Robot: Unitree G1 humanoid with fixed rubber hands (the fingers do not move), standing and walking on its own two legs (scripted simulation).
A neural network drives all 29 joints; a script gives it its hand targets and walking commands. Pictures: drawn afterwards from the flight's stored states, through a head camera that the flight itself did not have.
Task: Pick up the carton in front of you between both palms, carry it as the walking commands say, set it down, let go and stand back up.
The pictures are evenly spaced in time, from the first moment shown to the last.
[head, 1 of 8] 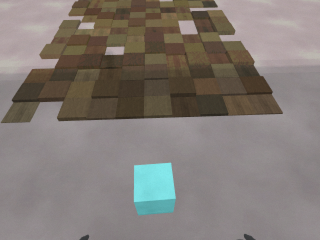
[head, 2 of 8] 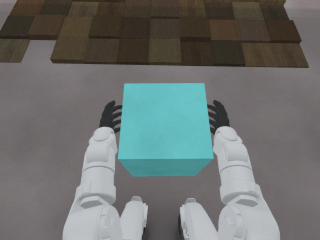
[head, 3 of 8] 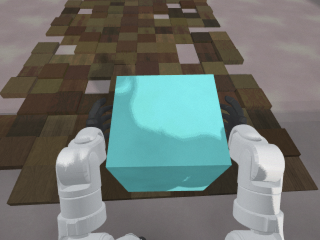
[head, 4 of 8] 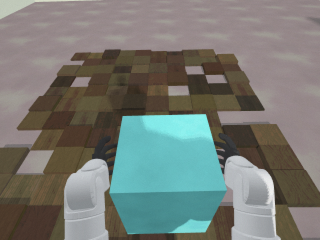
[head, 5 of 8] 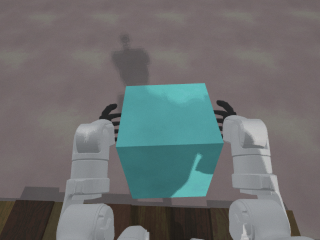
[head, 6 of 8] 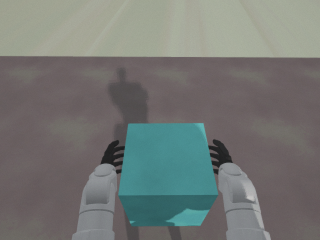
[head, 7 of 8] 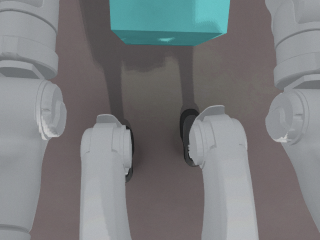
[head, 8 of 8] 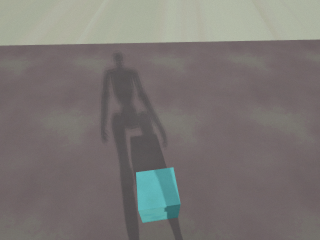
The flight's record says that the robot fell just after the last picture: no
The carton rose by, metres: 0.79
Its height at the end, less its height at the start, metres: +0.00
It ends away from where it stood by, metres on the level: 6.27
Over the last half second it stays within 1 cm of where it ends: yes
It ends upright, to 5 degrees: yes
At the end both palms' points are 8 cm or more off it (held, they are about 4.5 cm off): yes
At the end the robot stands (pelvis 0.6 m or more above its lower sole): yes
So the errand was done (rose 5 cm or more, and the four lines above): yes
